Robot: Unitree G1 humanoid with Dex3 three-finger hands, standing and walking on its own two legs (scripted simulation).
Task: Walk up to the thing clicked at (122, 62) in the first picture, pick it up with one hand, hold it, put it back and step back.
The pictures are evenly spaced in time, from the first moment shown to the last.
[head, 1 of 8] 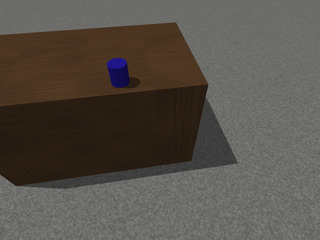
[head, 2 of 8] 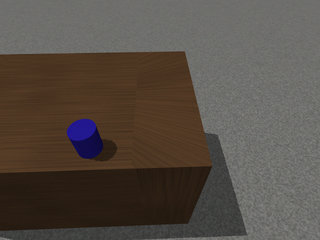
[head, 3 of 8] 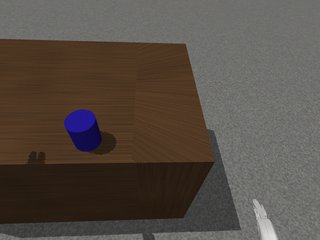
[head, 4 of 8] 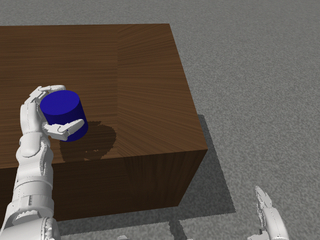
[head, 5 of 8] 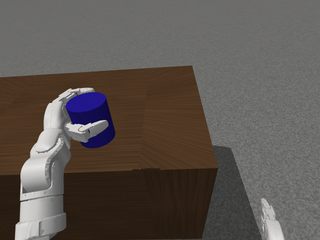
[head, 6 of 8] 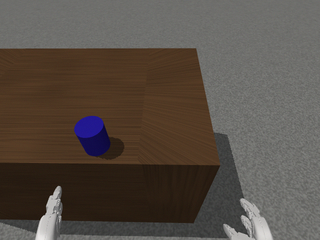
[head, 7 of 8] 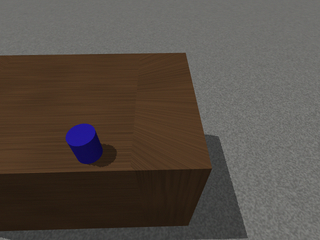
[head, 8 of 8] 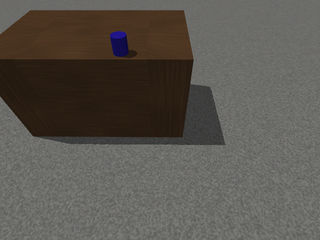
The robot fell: no
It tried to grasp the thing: yes
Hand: left
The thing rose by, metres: 0.22
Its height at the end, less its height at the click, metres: +0.00
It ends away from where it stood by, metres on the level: 0.01
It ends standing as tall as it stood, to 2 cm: yes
